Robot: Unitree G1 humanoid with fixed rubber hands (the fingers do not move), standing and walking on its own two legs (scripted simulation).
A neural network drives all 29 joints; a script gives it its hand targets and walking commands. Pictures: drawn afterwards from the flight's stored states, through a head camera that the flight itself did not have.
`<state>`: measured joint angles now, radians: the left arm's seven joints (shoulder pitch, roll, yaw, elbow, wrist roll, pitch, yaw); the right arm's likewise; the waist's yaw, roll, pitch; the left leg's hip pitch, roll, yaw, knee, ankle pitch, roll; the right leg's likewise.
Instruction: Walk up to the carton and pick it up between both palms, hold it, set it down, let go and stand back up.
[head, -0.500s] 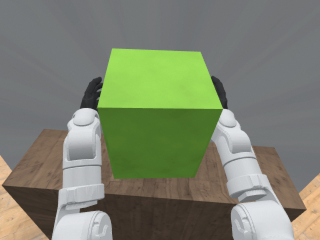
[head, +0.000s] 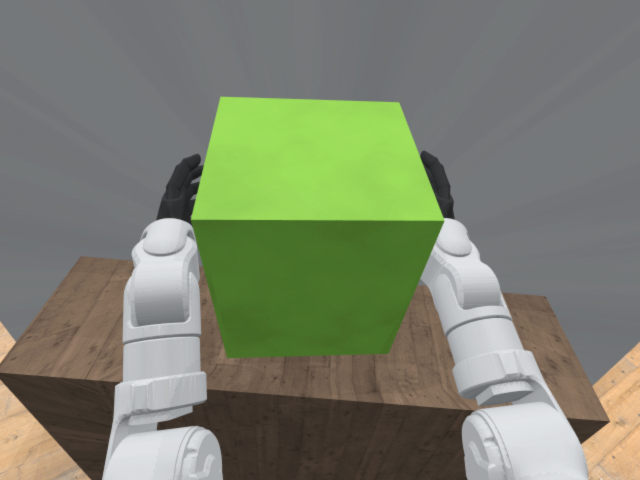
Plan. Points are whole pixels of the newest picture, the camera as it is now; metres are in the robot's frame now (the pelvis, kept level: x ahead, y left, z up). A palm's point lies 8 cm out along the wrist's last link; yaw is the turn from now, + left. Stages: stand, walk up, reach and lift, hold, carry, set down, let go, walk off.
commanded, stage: hold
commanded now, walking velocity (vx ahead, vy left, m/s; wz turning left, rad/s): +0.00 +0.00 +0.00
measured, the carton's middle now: (310, 234) +0.37 +0.00 +0.16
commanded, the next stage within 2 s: set down in 1.38 s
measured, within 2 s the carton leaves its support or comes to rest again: neither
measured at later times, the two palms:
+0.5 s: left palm (179, 221) +0.35 +0.15 +0.19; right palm (437, 221) +0.36 -0.16 +0.19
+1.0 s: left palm (176, 222) +0.36 +0.15 +0.19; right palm (432, 219) +0.36 -0.15 +0.19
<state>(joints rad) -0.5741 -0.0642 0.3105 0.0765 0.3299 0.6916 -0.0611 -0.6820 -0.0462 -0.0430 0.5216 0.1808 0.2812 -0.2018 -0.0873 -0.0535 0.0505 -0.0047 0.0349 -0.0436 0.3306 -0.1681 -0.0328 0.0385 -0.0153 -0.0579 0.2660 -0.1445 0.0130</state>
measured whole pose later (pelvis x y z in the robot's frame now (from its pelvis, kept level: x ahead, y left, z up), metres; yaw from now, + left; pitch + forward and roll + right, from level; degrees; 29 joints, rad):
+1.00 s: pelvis +0.00 +0.00 +0.00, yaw +0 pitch -9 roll -1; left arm -0.59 -0.06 0.31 0.09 0.34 0.70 -0.06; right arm -0.69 -0.04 -0.06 0.54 0.16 0.28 -0.20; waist -0.08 -0.05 0.06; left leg 0.00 0.03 -0.04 0.32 -0.16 -0.03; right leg 0.04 -0.02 -0.06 0.27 -0.14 0.01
